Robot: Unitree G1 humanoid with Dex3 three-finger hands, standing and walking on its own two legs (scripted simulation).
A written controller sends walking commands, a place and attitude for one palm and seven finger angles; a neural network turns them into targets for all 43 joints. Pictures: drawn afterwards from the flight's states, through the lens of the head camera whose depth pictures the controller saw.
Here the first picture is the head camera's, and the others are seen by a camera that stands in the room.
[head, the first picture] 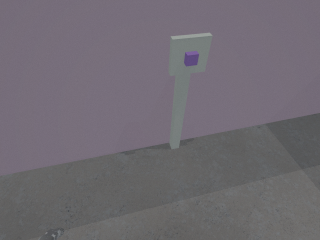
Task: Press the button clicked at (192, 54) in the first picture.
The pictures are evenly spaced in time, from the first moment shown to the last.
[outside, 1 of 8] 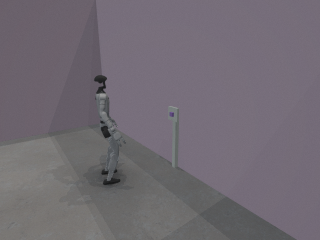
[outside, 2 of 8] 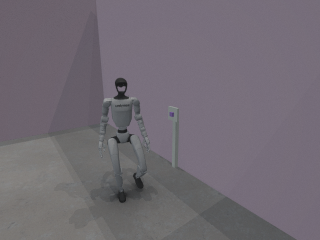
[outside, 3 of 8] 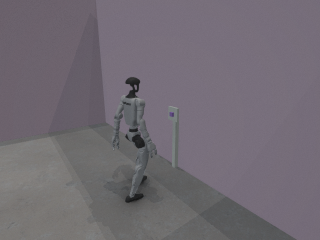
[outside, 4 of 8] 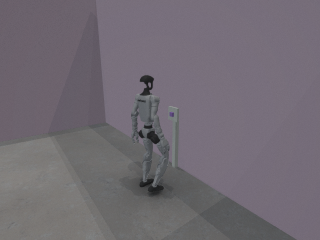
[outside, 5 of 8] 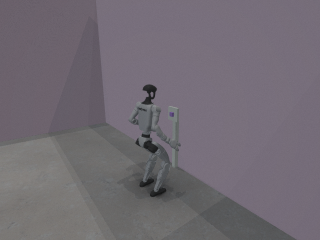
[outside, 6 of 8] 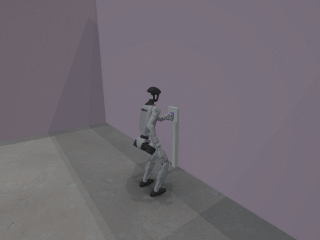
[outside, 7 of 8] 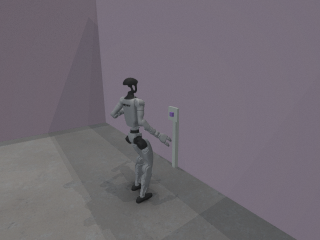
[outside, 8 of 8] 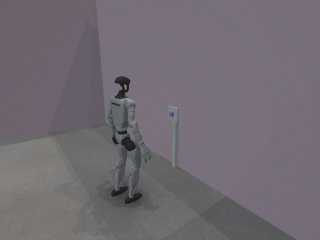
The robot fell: no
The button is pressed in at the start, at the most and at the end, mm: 0 11 0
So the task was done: yes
